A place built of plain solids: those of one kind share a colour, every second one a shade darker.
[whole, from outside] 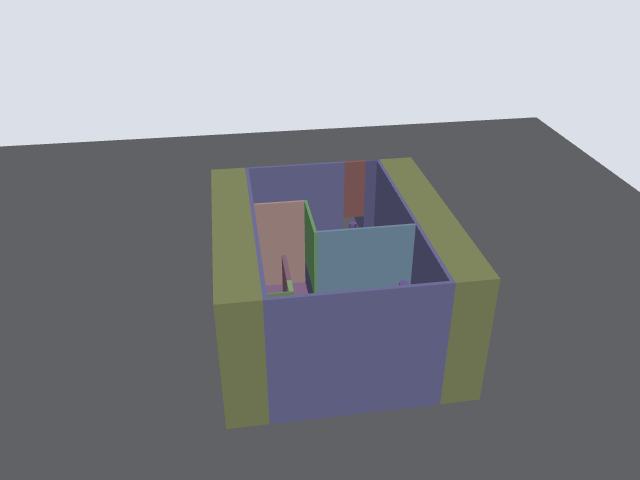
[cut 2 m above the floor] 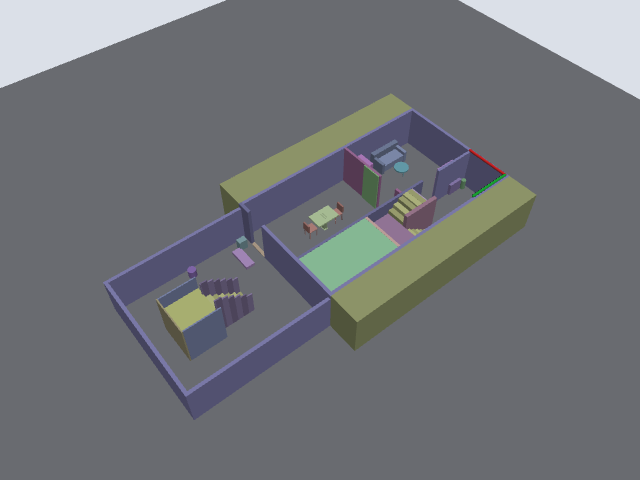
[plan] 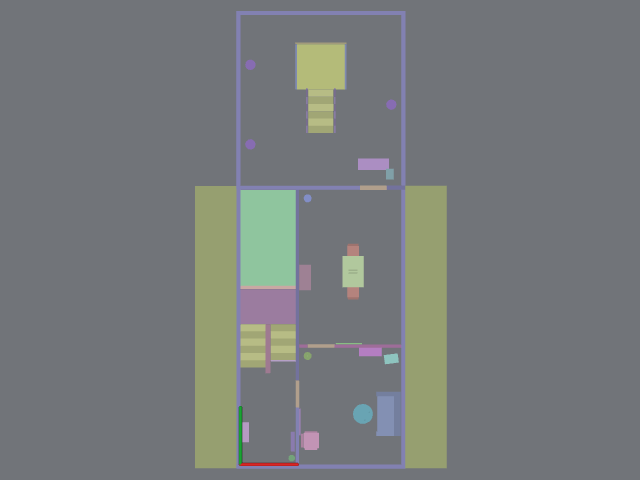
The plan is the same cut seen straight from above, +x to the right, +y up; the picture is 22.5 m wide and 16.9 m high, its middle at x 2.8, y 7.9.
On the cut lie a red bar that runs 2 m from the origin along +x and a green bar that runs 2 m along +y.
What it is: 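A terraced town house, two up and two down, 5.7 m between the party walls, 9.7 m deep; a hall 0.88 m wide; a stair of 13 risers of 192 mm on goings of 255 mm, 0.88 m wide, straight between the party wall and the hall's partition, up a first flight to a half landing at the back, then back toward the front up a second flight beside it, a wall between them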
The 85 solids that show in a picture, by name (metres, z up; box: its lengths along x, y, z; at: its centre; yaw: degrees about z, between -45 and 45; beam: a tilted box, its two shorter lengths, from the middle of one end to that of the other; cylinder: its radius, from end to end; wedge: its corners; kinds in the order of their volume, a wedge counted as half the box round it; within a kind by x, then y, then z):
{
 "neighbour_1": {"box": [1.46, 9.95, 5.14], "at": [-0.87, 4.83, 2.52]},
 "neighbour_2": {"box": [1.46, 9.95, 5.14], "at": [6.53, 4.83, 2.52]},
 "wall_1": {"box": [0.15, 9.97, 5.14], "at": [-0.07, 4.83, 2.52]},
 "wall_2": {"box": [0.15, 6.3, 1.85], "at": [-0.07, 12.82, 0.88]},
 "wall_3": {"box": [0.12, 2.0, 2.44], "at": [2.01, 1.0, 1.17]},
 "wall_4": {"box": [0.12, 6.71, 2.44], "at": [2.01, 6.31, 1.17]},
 "wall_5": {"box": [4.36, 0.15, 5.14], "at": [2.03, 9.74, 2.52]},
 "wall_6": {"box": [5.96, 0.15, 5.14], "at": [2.83, -0.07, 2.52]},
 "wall_7": {"box": [5.96, 0.15, 1.85], "at": [2.83, 15.89, 0.88]},
 "wall_8": {"box": [0.66, 0.15, 5.14], "at": [5.48, 9.74, 2.52]},
 "wall_9": {"box": [0.15, 9.97, 5.14], "at": [5.74, 4.83, 2.52]},
 "wall_10": {"box": [0.15, 6.3, 1.85], "at": [5.74, 12.82, 0.88]},
 "behind_landing_1": {"box": [1.95, 3.38, 2.44], "at": [0.97, 7.98, 1.17]},
 "tread_1": {"box": [0.88, 0.25, 0.24], "at": [0.44, 3.54, 0.07]},
 "tread_2": {"box": [0.88, 0.25, 0.43], "at": [0.44, 3.79, 0.17]},
 "tread_3": {"box": [0.88, 0.25, 0.62], "at": [0.44, 4.05, 0.26]},
 "tread_4": {"box": [0.88, 0.25, 0.82], "at": [0.44, 4.3, 0.36]},
 "tread_5": {"box": [0.88, 0.25, 1.01], "at": [0.44, 4.56, 0.45]},
 "tread_6": {"box": [0.88, 0.25, 1.2], "at": [0.44, 4.81, 0.55]},
 "tread_7": {"box": [0.88, 0.25, 2.35], "at": [1.5, 3.79, 1.12]},
 "tread_8": {"box": [0.88, 0.25, 2.16], "at": [1.5, 4.05, 1.03]},
 "tread_9": {"box": [0.88, 0.25, 1.97], "at": [1.5, 4.3, 0.93]},
 "tread_10": {"box": [0.88, 0.25, 1.77], "at": [1.5, 4.56, 0.84]},
 "tread_11": {"box": [0.88, 0.25, 1.58], "at": [1.5, 4.81, 0.74]},
 "tread_12": {"box": [0.88, 0.25, 0.24], "at": [2.83, 11.79, 0.07]},
 "tread_13": {"box": [0.88, 0.25, 0.43], "at": [2.83, 12.05, 0.17]},
 "tread_14": {"box": [0.88, 0.25, 0.62], "at": [2.83, 12.3, 0.26]},
 "tread_15": {"box": [0.88, 0.25, 0.82], "at": [2.83, 12.56, 0.36]},
 "tread_16": {"box": [0.88, 0.25, 1.01], "at": [2.83, 12.81, 0.45]},
 "tread_17": {"box": [0.88, 0.25, 1.2], "at": [2.83, 13.07, 0.55]},
 "plat_1": {"box": [1.68, 1.6, 1.39], "at": [2.83, 13.99, 0.65]},
 "half_landing_1": {"box": [1.95, 1.23, 1.39], "at": [0.97, 5.55, 0.65]},
 "upper_back_wall_1": {"box": [3.72, 0.12, 2.7], "at": [3.8, 3.73, 3.74]},
 "landing_end_wall_1": {"box": [1.95, 0.12, 5.14], "at": [0.97, 6.23, 2.52]},
 "stair_spine_1": {"box": [0.18, 1.73, 3.54], "at": [0.97, 4.07, 1.72]},
 "upper_partition_1": {"box": [0.12, 2.63, 2.7], "at": [2.01, 4.98, 3.74]},
 "sofa_1": {"box": [0.65, 1.24, 0.37], "at": [5.14, 1.78, 0.24]},
 "sofa_2": {"box": [0.86, 0.16, 0.65], "at": [5.21, 1.08, 0.28]},
 "sofa_3": {"box": [0.86, 0.16, 0.65], "at": [5.21, 2.48, 0.28]},
 "sofa_4": {"box": [0.24, 1.56, 0.83], "at": [5.52, 1.78, 0.36]},
 "kitchen_wall_1": {"box": [2.35, 0.12, 2.44], "at": [4.49, 4.17, 1.17]},
 "shelf_1": {"box": [0.8, 0.3, 1.95], "at": [4.57, 3.96, 0.93]},
 "guard_ground_1": {"box": [0.06, 1.6, 2.29], "at": [1.96, 13.99, 1.1]},
 "guard_ground_2": {"box": [0.06, 1.6, 2.29], "at": [3.7, 13.99, 1.1]},
 "back_wall_over_door_1": {"box": [0.96, 0.15, 2.74], "at": [4.68, 9.74, 3.72]},
 "dresser_1": {"box": [0.42, 0.9, 0.92], "at": [2.28, 6.58, 0.41]},
 "piece_1": {"box": [0.06, 0.25, 1.14], "at": [2.34, 11.79, 0.52]},
 "piece_2": {"box": [0.06, 0.25, 1.33], "at": [2.34, 12.05, 0.62]},
 "piece_3": {"box": [0.06, 0.25, 1.52], "at": [2.34, 12.3, 0.71]},
 "piece_4": {"box": [0.06, 0.25, 1.72], "at": [2.34, 12.56, 0.81]},
 "piece_5": {"box": [0.06, 0.25, 1.91], "at": [2.34, 12.81, 0.9]},
 "piece_6": {"box": [0.06, 0.25, 2.1], "at": [2.34, 13.07, 1.0]},
 "piece_7": {"box": [0.06, 0.25, 1.14], "at": [3.32, 11.79, 0.52]},
 "piece_8": {"box": [0.06, 0.25, 1.33], "at": [3.32, 12.05, 0.62]},
 "piece_9": {"box": [0.06, 0.25, 1.52], "at": [3.32, 12.3, 0.71]},
 "piece_10": {"box": [0.06, 0.25, 1.72], "at": [3.32, 12.56, 0.81]},
 "piece_11": {"box": [0.06, 0.25, 1.91], "at": [3.32, 12.81, 0.9]},
 "piece_12": {"box": [0.06, 0.25, 2.1], "at": [3.32, 13.07, 1.0]},
 "guard_far_ground_1": {"box": [1.8, 0.06, 2.29], "at": [2.83, 14.82, 1.1]},
 "guard_1": {"box": [1.06, 0.06, 1.1], "at": [0.53, 2.48, 2.94]},
 "guard_2": {"box": [0.18, 0.7, 1.1], "at": [0.97, 2.86, 2.94]},
 "top_riser_1": {"box": [0.88, 0.06, 2.54], "at": [1.5, 3.65, 1.22]},
 "plant_pot_1": {"cylinder": 0.18, "from": [0.35, 11.27, 0.0], "to": [0.35, 11.27, 0.38]},
 "plant_pot_2": {"cylinder": 0.18, "from": [0.35, 14.07, 0.0], "to": [0.35, 14.07, 0.38]},
 "plant_pot_3": {"cylinder": 0.18, "from": [5.31, 12.67, 0.0], "to": [5.31, 12.67, 0.38]},
 "shoe_rack_1": {"box": [0.3, 0.7, 0.5], "at": [0.15, 1.13, 0.2]},
 "door_leaf_front_room_1": {"box": [0.05, 0.94, 2.07], "at": [2.09, 1.49, 0.98]},
 "door_leaf_kitchen_1": {"box": [0.93, 0.05, 2.07], "at": [3.82, 4.25, 0.98]},
 "yard_step_1": {"box": [1.09, 0.41, 0.2], "at": [4.68, 10.57, 0.05]},
 "box_cardboard_1": {"box": [0.5, 0.33, 0.42], "at": [5.31, 3.72, 0.16], "yaw": 7.4},
 "meeting_table_1": {"box": [0.75, 1.1, 0.07], "at": [3.97, 6.79, 0.7]},
 "radiator_1": {"box": [0.14, 0.7, 0.6], "at": [1.84, 0.8, 0.42]},
 "bin_recycle_1": {"box": [0.28, 0.38, 0.55], "at": [5.26, 10.22, 0.23]},
 "side_chair_1": {"box": [0.38, 0.08, 0.38], "at": [3.97, 5.85, 0.65]},
 "side_chair_2": {"box": [0.42, 0.42, 0.04], "at": [3.97, 6.09, 0.43]},
 "side_chair_3": {"box": [0.42, 0.42, 0.04], "at": [3.97, 7.49, 0.43]},
 "side_chair_4": {"box": [0.38, 0.08, 0.38], "at": [3.97, 7.73, 0.65]},
 "armchair_shell_1": {"box": [0.54, 0.55, 0.1], "at": [2.5, 0.84, 0.4]},
 "threshold_1": {"box": [0.13, 0.96, 0.07], "at": [2.01, 2.48, -0.01]},
 "threshold_2": {"box": [0.94, 0.13, 0.07], "at": [2.84, 4.17, -0.01]},
 "threshold_3": {"box": [0.94, 0.16, 0.08], "at": [4.68, 9.74, -0.01]},
 "coffee_table_1": {"cylinder": 0.35, "from": [4.31, 1.78, 0.33], "to": [4.31, 1.78, 0.4]},
 "umbrella_stand_1": {"cylinder": 0.12, "from": [1.81, 0.22, 0.0], "to": [1.81, 0.22, 0.5]},
 "bin_waste_1": {"cylinder": 0.14, "from": [2.37, 9.37, 0.0], "to": [2.37, 9.37, 0.31]},
 "floor_lamp_1": {"cylinder": 0.14, "from": [2.37, 3.82, 0.0], "to": [2.37, 3.82, 0.03]}
}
